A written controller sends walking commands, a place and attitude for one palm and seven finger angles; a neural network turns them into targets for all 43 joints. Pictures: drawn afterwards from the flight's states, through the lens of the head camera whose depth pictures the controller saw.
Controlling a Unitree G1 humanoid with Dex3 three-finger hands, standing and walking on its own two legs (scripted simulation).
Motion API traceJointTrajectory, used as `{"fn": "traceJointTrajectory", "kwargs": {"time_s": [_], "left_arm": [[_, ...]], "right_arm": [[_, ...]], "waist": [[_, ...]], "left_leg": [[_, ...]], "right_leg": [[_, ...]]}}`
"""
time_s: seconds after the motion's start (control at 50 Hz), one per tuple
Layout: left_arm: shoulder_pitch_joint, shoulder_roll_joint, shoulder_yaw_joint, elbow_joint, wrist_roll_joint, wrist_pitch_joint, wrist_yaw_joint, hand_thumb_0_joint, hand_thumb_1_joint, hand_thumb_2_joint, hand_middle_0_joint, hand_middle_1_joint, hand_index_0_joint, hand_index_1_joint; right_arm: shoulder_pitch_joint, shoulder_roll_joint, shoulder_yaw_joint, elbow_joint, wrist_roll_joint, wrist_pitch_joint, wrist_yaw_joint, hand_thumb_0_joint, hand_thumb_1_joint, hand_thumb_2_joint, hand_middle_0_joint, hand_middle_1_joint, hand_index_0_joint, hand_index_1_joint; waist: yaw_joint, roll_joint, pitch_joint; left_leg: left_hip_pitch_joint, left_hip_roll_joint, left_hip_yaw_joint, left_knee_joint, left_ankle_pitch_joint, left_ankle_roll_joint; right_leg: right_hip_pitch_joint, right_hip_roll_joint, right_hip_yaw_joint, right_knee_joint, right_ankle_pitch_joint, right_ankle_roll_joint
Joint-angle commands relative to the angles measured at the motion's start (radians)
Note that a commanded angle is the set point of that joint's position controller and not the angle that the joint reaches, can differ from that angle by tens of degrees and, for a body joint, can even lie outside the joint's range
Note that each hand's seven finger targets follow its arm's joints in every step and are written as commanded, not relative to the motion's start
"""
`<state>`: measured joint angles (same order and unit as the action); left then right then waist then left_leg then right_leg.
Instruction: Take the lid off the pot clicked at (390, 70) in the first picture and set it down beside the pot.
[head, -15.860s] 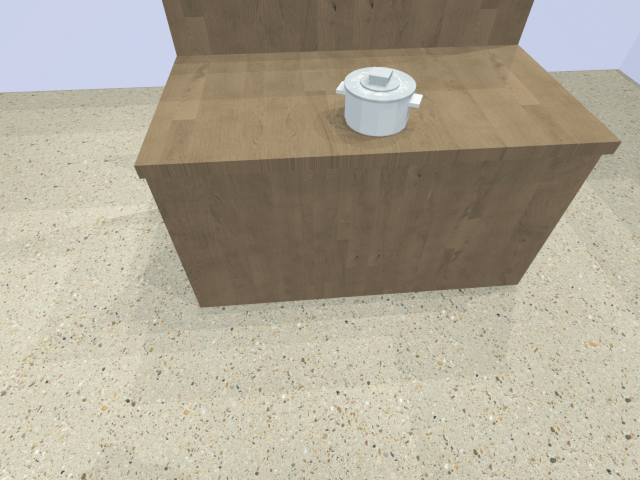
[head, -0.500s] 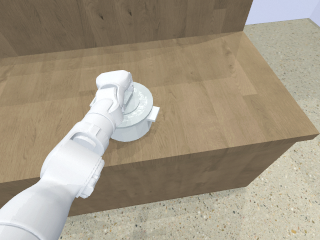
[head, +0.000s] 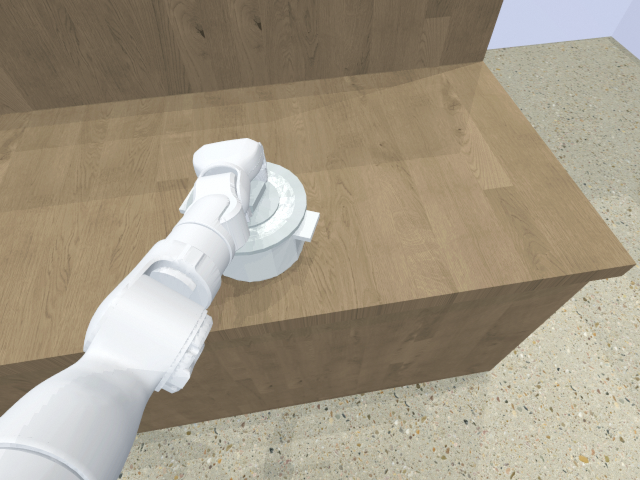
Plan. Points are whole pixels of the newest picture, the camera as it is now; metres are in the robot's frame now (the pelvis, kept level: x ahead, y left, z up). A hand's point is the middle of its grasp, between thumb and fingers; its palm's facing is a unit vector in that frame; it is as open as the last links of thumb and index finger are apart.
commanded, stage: lift the lid straight up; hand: left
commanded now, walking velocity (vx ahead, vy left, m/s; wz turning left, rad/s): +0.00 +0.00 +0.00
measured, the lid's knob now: (244, 193) +0.51 +0.07 +0.04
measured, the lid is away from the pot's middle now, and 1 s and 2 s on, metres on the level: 0.00 0.00 0.01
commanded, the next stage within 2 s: move the lid sideways beside the pot in 1.94 s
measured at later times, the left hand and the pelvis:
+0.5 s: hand (240, 184) +0.48 +0.07 +0.09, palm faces -0.29 -0.09 -0.95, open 8.5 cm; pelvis +0.00 +0.00 +0.00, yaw +1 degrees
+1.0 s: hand (226, 162) +0.48 +0.08 +0.13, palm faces -0.29 -0.08 -0.95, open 8.5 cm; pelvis +0.00 -0.01 +0.01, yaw +1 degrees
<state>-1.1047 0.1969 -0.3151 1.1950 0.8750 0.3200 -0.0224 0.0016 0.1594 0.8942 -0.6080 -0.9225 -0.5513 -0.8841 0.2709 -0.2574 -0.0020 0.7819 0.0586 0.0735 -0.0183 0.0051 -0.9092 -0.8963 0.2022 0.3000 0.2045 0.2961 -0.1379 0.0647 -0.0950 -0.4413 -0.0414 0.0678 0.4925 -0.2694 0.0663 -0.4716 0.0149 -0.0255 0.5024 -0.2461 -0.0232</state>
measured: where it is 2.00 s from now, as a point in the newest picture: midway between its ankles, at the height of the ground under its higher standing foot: outside the picture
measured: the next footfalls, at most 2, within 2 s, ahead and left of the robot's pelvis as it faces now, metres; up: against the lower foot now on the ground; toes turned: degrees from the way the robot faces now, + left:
none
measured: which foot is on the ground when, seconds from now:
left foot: down 0.00-1.00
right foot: down 0.00-1.00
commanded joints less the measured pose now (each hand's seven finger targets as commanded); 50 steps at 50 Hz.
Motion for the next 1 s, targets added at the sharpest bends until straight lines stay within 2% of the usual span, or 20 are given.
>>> {"fn": "traceJointTrajectory", "kwargs": {"time_s": [0.0, 0.06, 0.12, 0.16, 0.2, 0.26, 0.28, 0.34, 0.38, 0.42, 0.48, 0.56, 0.62, 0.64, 0.7, 0.76, 0.82, 0.86, 0.92, 0.98], "left_arm": [[-0.594, 0.181, 0.034, -0.190, 0.021, -0.006, 0.052, 0.000, 0.563, 1.068, -0.799, -1.019, -0.750, -0.987], [-0.651, 0.242, 0.073, -0.309, 0.018, -0.029, 0.058, 0.000, 0.566, 1.069, -0.800, -1.020, -0.752, -0.986], [-0.612, 0.144, 0.001, -0.280, 0.017, -0.030, 0.044, 0.000, 0.567, 1.069, -0.800, -1.020, -0.752, -0.986], [-0.647, 0.174, 0.015, -0.256, 0.025, -0.019, 0.049, 0.000, 0.568, 1.069, -0.800, -1.021, -0.752, -0.986], [-0.663, 0.230, 0.064, -0.267, 0.010, -0.014, 0.059, 0.000, 0.568, 1.069, -0.800, -1.021, -0.753, -0.986], [-0.666, 0.220, 0.050, -0.307, 0.008, -0.022, 0.050, 0.000, 0.568, 1.069, -0.800, -1.021, -0.753, -0.986], [-0.653, 0.168, 0.004, -0.289, 0.021, -0.018, 0.043, 0.000, 0.568, 1.069, -0.800, -1.021, -0.753, -0.986], [-0.667, 0.201, 0.027, -0.285, 0.045, -0.010, 0.040, 0.000, 0.568, 1.069, -0.800, -1.021, -0.753, -0.986], [-0.672, 0.214, 0.050, -0.283, 0.020, -0.002, 0.044, 0.000, 0.568, 1.069, -0.800, -1.021, -0.753, -0.986], [-0.660, 0.180, 0.039, -0.272, -0.009, 0.002, 0.034, 0.000, 0.568, 1.069, -0.800, -1.021, -0.753, -0.986], [-0.692, 0.220, 0.043, -0.241, 0.010, 0.024, 0.025, 0.000, 0.568, 1.069, -0.800, -1.021, -0.753, -0.986], [-0.732, 0.213, 0.022, -0.263, 0.029, 0.018, 0.004, 0.000, 0.568, 1.069, -0.800, -1.021, -0.753, -0.986], [-0.743, 0.222, 0.034, -0.305, 0.023, 0.001, -0.008, 0.000, 0.568, 1.069, -0.800, -1.021, -0.753, -0.986], [-0.709, 0.242, 0.051, -0.261, 0.025, 0.009, -0.009, 0.000, 0.568, 1.069, -0.800, -1.021, -0.753, -0.986], [-0.739, 0.267, 0.065, -0.294, 0.021, 0.016, -0.011, 0.000, 0.568, 1.069, -0.800, -1.021, -0.753, -0.986], [-0.747, 0.239, 0.037, -0.323, 0.030, 0.011, -0.023, 0.000, 0.568, 1.069, -0.800, -1.021, -0.753, -0.986], [-0.675, 0.303, 0.099, -0.262, 0.029, 0.037, -0.036, 0.000, 0.568, 1.069, -0.800, -1.021, -0.753, -0.986], [-0.701, 0.310, 0.093, -0.273, 0.022, 0.045, -0.045, 0.000, 0.568, 1.069, -0.800, -1.021, -0.753, -0.986], [-0.759, 0.233, 0.019, -0.329, 0.024, 0.030, -0.073, 0.000, 0.568, 1.069, -0.800, -1.021, -0.753, -0.986], [-0.775, 0.332, 0.083, -0.330, 0.034, 0.017, -0.085, 0.000, 0.568, 1.069, -0.800, -1.021, -0.753, -0.986]], "right_arm": [[0.048, -0.135, -0.039, -0.071, 0.002, -0.036, -0.010, 0.000, -0.900, -0.900, 0.200, 0.300, 0.200, 0.300], [0.043, -0.128, -0.040, -0.088, -0.001, -0.053, -0.014, 0.000, -0.900, -0.900, 0.200, 0.300, 0.200, 0.300], [0.047, -0.121, -0.046, -0.083, 0.005, -0.060, -0.008, 0.000, -0.900, -0.900, 0.200, 0.300, 0.200, 0.300], [0.049, -0.131, -0.044, -0.067, 0.006, -0.062, -0.006, 0.000, -0.900, -0.900, 0.200, 0.300, 0.200, 0.300], [0.048, -0.132, -0.041, -0.064, 0.006, -0.071, -0.009, 0.000, -0.900, -0.900, 0.200, 0.300, 0.200, 0.300], [0.035, -0.123, -0.039, -0.074, 0.005, -0.083, -0.008, 0.000, -0.900, -0.900, 0.200, 0.300, 0.200, 0.300], [0.034, -0.119, -0.039, -0.073, 0.006, -0.082, -0.006, 0.000, -0.900, -0.900, 0.200, 0.300, 0.200, 0.300], [0.037, -0.125, -0.041, -0.067, 0.003, -0.080, 0.000, 0.000, -0.900, -0.900, 0.200, 0.300, 0.200, 0.300], [0.024, -0.123, -0.036, -0.074, 0.003, -0.083, -0.002, 0.000, -0.900, -0.900, 0.200, 0.300, 0.200, 0.300], [0.015, -0.121, -0.036, -0.078, 0.005, -0.087, -0.003, 0.000, -0.900, -0.900, 0.200, 0.300, 0.200, 0.300], [0.011, -0.129, -0.026, -0.069, 0.009, -0.081, -0.010, 0.000, -0.900, -0.900, 0.200, 0.300, 0.200, 0.300], [0.008, -0.126, -0.025, -0.076, 0.010, -0.091, -0.018, 0.000, -0.900, -0.900, 0.200, 0.300, 0.200, 0.300], [0.004, -0.119, -0.025, -0.091, 0.008, -0.100, -0.019, 0.000, -0.900, -0.900, 0.200, 0.300, 0.200, 0.300], [0.004, -0.123, -0.024, -0.086, 0.008, -0.095, -0.022, 0.000, -0.900, -0.900, 0.200, 0.300, 0.200, 0.300], [-0.008, -0.121, -0.021, -0.093, 0.008, -0.098, -0.022, 0.000, -0.900, -0.900, 0.200, 0.300, 0.200, 0.300], [-0.012, -0.118, -0.023, -0.101, 0.008, -0.100, -0.017, 0.000, -0.900, -0.900, 0.200, 0.300, 0.200, 0.300], [-0.020, -0.129, -0.018, -0.102, 0.006, -0.086, -0.018, 0.000, -0.900, -0.900, 0.200, 0.300, 0.200, 0.300], [-0.033, -0.128, -0.014, -0.108, 0.009, -0.084, -0.023, 0.000, -0.900, -0.900, 0.200, 0.300, 0.200, 0.300], [-0.036, -0.120, -0.017, -0.119, 0.015, -0.093, -0.023, 0.000, -0.900, -0.900, 0.200, 0.300, 0.200, 0.300], [-0.025, -0.128, -0.017, -0.114, 0.010, -0.096, -0.032, 0.000, -0.900, -0.900, 0.200, 0.300, 0.200, 0.300]], "waist": [[-0.029, -0.080, -0.430], [-0.010, -0.040, -0.544], [-0.019, -0.082, -0.500], [-0.032, -0.103, -0.438], [-0.019, -0.101, -0.464], [-0.008, -0.053, -0.509], [-0.012, -0.032, -0.489], [-0.012, -0.071, -0.465], [-0.003, -0.087, -0.489], [-0.004, -0.116, -0.477], [-0.015, -0.149, -0.431], [-0.021, -0.106, -0.450], [-0.008, -0.079, -0.496], [-0.008, -0.110, -0.477], [0.001, -0.100, -0.482], [0.003, -0.099, -0.498], [0.020, -0.138, -0.458], [0.016, -0.146, -0.451], [-0.002, -0.119, -0.445], [0.002, -0.109, -0.475]], "left_leg": [[0.249, 0.033, -0.090, -0.003, 0.365, 0.004], [0.310, 0.031, -0.096, -0.006, 0.427, 0.000], [0.320, 0.039, -0.107, 0.001, 0.480, 0.001], [0.287, 0.038, -0.099, -0.007, 0.421, 0.004], [0.288, 0.031, -0.098, -0.014, 0.402, 0.005], [0.323, 0.027, -0.100, -0.014, 0.445, 0.000], [0.330, 0.029, -0.104, -0.011, 0.461, -0.003], [0.328, 0.037, -0.111, -0.007, 0.464, -0.003], [0.316, 0.028, -0.105, -0.018, 0.436, -0.003], [0.292, 0.022, -0.096, -0.022, 0.418, 0.004], [0.247, 0.017, -0.085, -0.037, 0.351, 0.008], [0.282, 0.015, -0.091, -0.034, 0.362, 0.010], [0.313, 0.014, -0.101, -0.027, 0.402, 0.009], [0.296, 0.014, -0.094, -0.029, 0.386, 0.011], [0.280, 0.011, -0.084, -0.039, 0.361, 0.011], [0.294, 0.010, -0.089, -0.034, 0.403, 0.012], [0.238, 0.006, -0.075, -0.042, 0.381, 0.015], [0.220, 0.002, -0.068, -0.054, 0.333, 0.017], [0.263, 0.004, -0.078, -0.048, 0.356, 0.021], [0.288, 0.003, -0.086, -0.049, 0.343, 0.022]], "right_leg": [[0.154, 0.000, 0.018, -0.017, 0.389, -0.001], [0.220, -0.004, 0.026, -0.012, 0.453, -0.001], [0.185, 0.001, 0.015, -0.020, 0.456, 0.001], [0.167, 0.003, 0.015, -0.025, 0.431, 0.004], [0.197, 0.001, 0.021, -0.024, 0.433, 0.002], [0.219, -0.005, 0.023, -0.019, 0.468, 0.000], [0.192, -0.004, 0.019, -0.019, 0.455, -0.002], [0.178, 0.002, 0.015, -0.022, 0.441, -0.002], [0.217, -0.001, 0.016, -0.018, 0.446, -0.001], [0.234, -0.006, 0.018, -0.024, 0.463, 0.002], [0.247, -0.010, 0.025, -0.032, 0.453, 0.004], [0.235, -0.012, 0.028, -0.033, 0.450, 0.001], [0.249, -0.013, 0.029, -0.031, 0.464, -0.002], [0.259, -0.012, 0.031, -0.034, 0.463, 0.001], [0.288, -0.018, 0.036, -0.036, 0.479, 0.002], [0.299, -0.018, 0.032, -0.032, 0.513, 0.001], [0.339, -0.023, 0.041, -0.042, 0.537, 0.002], [0.357, -0.027, 0.045, -0.047, 0.523, 0.007], [0.313, -0.027, 0.038, -0.053, 0.507, 0.003], [0.323, -0.025, 0.045, -0.055, 0.484, 0.005]]}}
